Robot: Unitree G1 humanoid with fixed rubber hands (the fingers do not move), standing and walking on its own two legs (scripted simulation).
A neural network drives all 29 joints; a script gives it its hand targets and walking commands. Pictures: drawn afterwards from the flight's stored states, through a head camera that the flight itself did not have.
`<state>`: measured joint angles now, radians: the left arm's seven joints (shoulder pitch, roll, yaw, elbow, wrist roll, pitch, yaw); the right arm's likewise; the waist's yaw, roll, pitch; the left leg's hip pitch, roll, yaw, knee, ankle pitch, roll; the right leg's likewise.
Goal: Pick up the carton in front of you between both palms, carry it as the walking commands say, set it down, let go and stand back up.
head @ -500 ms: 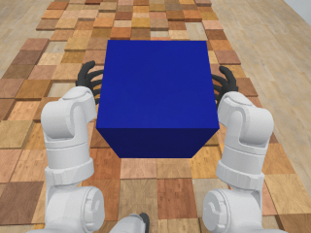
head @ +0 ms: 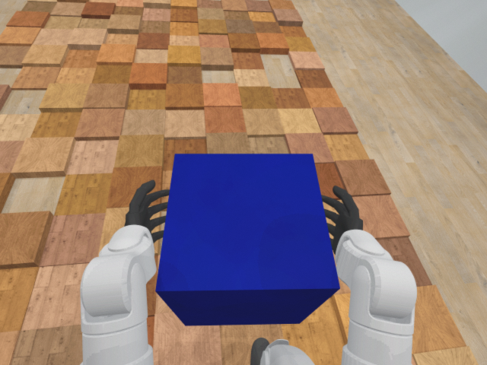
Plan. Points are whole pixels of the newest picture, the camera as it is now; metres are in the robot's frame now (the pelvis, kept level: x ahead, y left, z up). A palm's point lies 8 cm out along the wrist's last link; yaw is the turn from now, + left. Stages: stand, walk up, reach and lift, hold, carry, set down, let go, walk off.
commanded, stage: carry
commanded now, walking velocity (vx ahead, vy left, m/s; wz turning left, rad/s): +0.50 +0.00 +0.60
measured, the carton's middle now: (243, 247) +0.31 -0.01 +0.01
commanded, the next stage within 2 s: none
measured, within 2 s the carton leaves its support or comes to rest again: neither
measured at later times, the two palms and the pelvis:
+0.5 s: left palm (78, 93) +0.54 +0.29 +0.13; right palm (240, 75) +0.63 +0.00 +0.13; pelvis +0.35 +0.08 -0.02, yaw +17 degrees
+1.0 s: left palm out of the picture +0.98 +0.32 +0.11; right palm (233, 6) +1.00 +0.02 +0.10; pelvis +0.65 +0.13 -0.02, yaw +6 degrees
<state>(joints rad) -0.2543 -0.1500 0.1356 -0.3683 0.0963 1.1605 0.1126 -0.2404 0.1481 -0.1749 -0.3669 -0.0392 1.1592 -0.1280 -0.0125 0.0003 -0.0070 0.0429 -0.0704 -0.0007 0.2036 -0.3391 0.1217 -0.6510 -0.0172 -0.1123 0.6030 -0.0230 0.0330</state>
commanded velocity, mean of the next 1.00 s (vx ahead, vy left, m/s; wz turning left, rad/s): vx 0.50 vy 0.00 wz -0.12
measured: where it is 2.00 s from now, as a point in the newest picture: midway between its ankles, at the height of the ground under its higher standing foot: (216, 135)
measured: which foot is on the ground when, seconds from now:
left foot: down 0.00-0.06, up 0.08-0.44, down 0.46-1.00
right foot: up 0.00-0.04, down 0.06-0.52, up 0.54-0.94, down 0.96-1.00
